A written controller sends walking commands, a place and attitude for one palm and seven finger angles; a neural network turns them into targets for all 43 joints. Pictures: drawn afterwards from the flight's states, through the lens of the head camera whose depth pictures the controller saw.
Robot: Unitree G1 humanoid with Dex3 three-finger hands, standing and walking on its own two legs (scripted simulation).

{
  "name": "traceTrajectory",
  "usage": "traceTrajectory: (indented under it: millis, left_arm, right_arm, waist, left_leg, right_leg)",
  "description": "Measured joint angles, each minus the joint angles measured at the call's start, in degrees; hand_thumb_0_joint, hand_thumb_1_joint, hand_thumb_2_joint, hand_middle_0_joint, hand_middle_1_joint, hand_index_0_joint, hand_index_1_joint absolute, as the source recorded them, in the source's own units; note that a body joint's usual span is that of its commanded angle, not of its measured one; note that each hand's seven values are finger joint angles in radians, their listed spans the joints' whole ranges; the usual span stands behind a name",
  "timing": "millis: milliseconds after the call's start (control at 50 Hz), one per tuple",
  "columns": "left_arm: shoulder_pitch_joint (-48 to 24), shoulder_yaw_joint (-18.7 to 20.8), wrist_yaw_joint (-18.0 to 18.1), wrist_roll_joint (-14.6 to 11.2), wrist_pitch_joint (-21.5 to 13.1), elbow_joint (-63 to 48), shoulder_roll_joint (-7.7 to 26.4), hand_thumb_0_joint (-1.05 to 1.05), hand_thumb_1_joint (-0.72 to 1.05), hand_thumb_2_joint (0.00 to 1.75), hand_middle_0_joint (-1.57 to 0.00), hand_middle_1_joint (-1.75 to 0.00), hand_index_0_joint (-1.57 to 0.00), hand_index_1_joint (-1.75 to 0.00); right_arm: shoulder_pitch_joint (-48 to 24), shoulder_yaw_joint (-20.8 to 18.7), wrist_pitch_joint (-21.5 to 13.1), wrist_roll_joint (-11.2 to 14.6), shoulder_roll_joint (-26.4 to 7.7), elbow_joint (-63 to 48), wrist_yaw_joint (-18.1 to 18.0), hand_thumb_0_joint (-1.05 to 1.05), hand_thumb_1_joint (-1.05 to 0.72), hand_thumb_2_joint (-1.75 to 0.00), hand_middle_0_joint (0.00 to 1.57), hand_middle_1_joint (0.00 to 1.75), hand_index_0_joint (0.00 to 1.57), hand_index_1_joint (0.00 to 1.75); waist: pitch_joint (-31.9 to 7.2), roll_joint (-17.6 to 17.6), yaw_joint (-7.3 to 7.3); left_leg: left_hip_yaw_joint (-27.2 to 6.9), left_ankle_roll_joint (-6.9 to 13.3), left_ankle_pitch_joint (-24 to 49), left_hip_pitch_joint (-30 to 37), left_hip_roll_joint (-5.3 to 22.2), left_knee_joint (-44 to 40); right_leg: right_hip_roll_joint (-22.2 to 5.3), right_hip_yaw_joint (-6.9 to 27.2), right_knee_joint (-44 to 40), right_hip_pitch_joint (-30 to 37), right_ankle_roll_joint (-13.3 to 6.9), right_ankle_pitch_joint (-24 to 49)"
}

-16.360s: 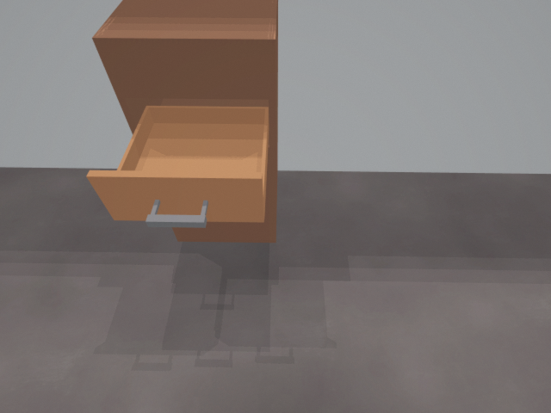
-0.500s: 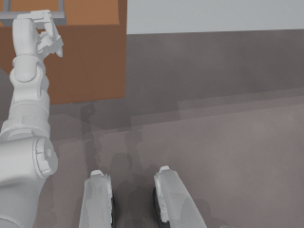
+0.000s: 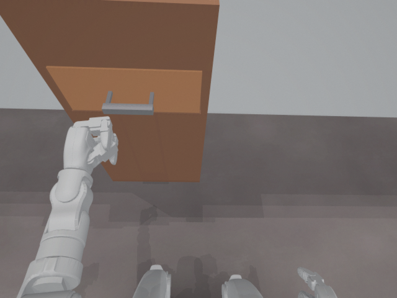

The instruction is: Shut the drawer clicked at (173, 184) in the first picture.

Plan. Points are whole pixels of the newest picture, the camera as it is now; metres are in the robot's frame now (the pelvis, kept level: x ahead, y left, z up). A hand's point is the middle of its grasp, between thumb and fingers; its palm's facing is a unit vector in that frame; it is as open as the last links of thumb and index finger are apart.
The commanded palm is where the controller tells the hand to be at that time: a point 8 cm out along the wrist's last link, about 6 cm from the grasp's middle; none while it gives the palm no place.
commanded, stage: draw the hand back to the body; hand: left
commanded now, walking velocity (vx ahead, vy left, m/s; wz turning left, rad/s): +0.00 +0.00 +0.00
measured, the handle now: (129, 102) +0.60 +0.19 -0.05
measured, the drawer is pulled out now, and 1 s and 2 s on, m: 0.00 0.00 0.00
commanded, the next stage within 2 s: step back with the hand held close in 0.96 s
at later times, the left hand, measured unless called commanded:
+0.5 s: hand (36, 182) +0.27 +0.22 +0.17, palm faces +0.26 -0.91 -0.32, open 3.3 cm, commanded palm +0.22 +0.26 +0.19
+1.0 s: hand out of the picture +0.20 +0.24 +0.24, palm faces +0.41 -0.82 -0.39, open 3.2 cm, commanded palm +0.15 +0.27 +0.26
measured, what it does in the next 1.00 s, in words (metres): rises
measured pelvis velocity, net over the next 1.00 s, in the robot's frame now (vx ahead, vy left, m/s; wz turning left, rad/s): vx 0.02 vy -0.01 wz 0.01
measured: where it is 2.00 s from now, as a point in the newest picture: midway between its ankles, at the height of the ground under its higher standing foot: outside the picture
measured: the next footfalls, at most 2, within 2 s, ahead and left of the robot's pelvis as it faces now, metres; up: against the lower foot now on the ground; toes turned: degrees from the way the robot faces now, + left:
none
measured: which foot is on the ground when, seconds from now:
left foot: down 0.00-1.00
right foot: down 0.00-1.00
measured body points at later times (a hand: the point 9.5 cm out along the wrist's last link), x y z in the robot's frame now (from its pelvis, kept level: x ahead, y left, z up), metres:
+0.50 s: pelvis +0.02 +0.00 +0.07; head +0.03 -0.02 +0.52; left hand +0.25 +0.26 +0.19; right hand +0.22 -0.21 -0.01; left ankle +0.02 +0.13 -0.66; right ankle -0.02 -0.13 -0.66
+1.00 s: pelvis +0.02 -0.01 +0.08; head +0.01 -0.03 +0.53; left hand +0.17 +0.28 +0.26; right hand +0.22 -0.22 +0.00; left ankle +0.02 +0.13 -0.66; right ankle -0.02 -0.13 -0.66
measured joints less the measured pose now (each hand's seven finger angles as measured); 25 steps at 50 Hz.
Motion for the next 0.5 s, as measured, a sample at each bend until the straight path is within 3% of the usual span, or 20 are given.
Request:
traceTrajectory:
  millis: [100, 180, 240, 360, 500]
  left_arm:
    - [6.5, -1.5, -2.1, -1.5, 0.7, -4.3, -0.4, 0.02, 0.9, 0.9, -1.4, -1.6, -1.4, -1.6]
    - [14.2, -4.5, 4.3, 3.4, 6.9, -12.1, 0.8, 0.01, 0.9, 0.9, -1.4, -1.6, -1.4, -1.6]
    - [19.6, -5.7, 8.4, 5.2, 11.1, -17.1, 1.3, 0.01, 0.9, 0.9, -1.4, -1.6, -1.4, -1.6]
    - [25.8, -5.5, 12.6, 6.0, 15.7, -24.8, 2.1, 0.02, 0.9, 0.9, -1.4, -1.6, -1.4, -1.6]
    - [33.2, -4.2, 13.0, 5.7, 16.8, -35.0, 1.7, 0.02, 0.9, 0.9, -1.4, -1.6, -1.4, -1.6]
  right_arm:
    - [-1.5, -0.2, -0.1, 0.5, -0.8, -2.1, -0.7, 0.01, -0.9, -0.9, 0.2, 0.3, 0.2, 0.3]
    - [-2.6, -0.1, 2.3, 0.8, 0.0, -3.8, -2.8, 0.01, -0.9, -0.9, 0.2, 0.3, 0.2, 0.3]
    - [-3.2, 0.7, 3.2, 0.8, 0.6, -4.4, -4.5, 0.01, -0.9, -0.9, 0.2, 0.3, 0.2, 0.3]
    - [-4.3, 2.1, 1.8, 0.5, 1.0, -3.2, -6.2, 0.01, -0.9, -0.9, 0.2, 0.3, 0.2, 0.3]
    - [-5.4, 2.9, -1.1, -0.3, 1.3, -1.2, -6.1, 0.01, -0.9, -0.9, 0.2, 0.3, 0.2, 0.3]
  waist:
    - [0.6, 0.0, 0.48]
    - [1.9, -0.5, 1.5]
    - [3.0, -0.3, 2.2]
    - [5.2, 0.5, 4.07]
    - [6.9, 1.2, 5.78]
  left_leg:
    - [0.3, 0.1, 0.8, 7.3, -0.1, -4.0]
    - [1.9, 0.0, 2.6, 15.3, -0.4, -10.1]
    - [2.6, 0.3, 4.5, 21.4, -0.7, -15.3]
    - [2.8, 0.5, 7.7, 31.1, -1.3, -23.6]
    - [3.1, 0.5, 10.3, 39.5, -1.7, -30.7]
  right_leg:
    - [-0.2, 0.1, -4.2, 7.2, 0.0, 1.0]
    - [-0.6, 1.5, -9.3, 14.3, 0.3, 2.8]
    - [-0.9, 2.0, -14.2, 19.9, 0.2, 4.7]
    - [-1.5, 1.9, -22.4, 29.7, 0.3, 7.9]
    - [-2.0, 1.9, -29.6, 38.1, 0.4, 10.5]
